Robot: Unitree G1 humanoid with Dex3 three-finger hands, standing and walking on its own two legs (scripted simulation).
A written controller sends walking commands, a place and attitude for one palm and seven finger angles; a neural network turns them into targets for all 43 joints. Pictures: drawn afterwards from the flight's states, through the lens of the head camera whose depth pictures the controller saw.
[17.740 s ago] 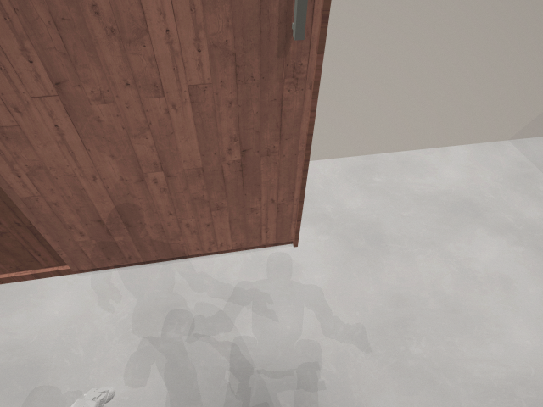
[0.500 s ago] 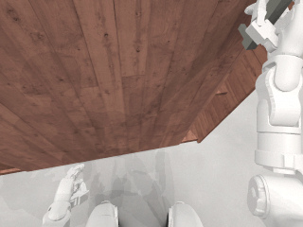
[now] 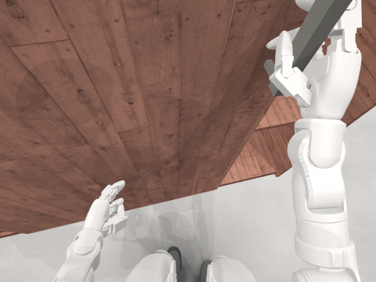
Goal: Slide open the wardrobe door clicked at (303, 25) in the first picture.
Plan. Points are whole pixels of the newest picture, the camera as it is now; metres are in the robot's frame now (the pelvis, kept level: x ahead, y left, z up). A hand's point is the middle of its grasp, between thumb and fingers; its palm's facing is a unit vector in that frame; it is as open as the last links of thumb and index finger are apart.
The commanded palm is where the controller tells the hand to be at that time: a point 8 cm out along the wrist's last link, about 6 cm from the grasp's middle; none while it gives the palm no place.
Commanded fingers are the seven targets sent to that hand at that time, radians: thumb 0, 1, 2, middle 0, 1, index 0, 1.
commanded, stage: step sideways, sliding the door along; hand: right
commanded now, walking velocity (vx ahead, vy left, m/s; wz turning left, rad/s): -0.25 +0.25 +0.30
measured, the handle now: (303, 23) +0.42 -0.13 +0.27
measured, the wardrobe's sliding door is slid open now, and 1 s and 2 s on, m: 0.36 0.60 0.60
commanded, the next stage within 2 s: stop walking and hold the door there in 0.76 s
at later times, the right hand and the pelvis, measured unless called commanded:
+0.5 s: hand (94, 106) +0.32 +0.12 +0.23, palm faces -0.02 +1.00 -0.09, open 7.2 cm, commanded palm +0.30 +0.09 +0.22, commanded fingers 0.00 -0.90 -0.90 0.45 1.40 0.45 1.40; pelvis -0.06 +0.17 -0.01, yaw +11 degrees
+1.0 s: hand (88, 102) +0.33 +0.12 +0.23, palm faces +0.27 +0.94 -0.19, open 7.0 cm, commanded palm +0.29 +0.08 +0.20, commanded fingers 0.00 -0.90 -0.90 0.45 1.40 0.45 1.40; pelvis -0.14 +0.31 -0.02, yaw +15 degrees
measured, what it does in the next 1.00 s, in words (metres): steps to the left: right foot, then left foot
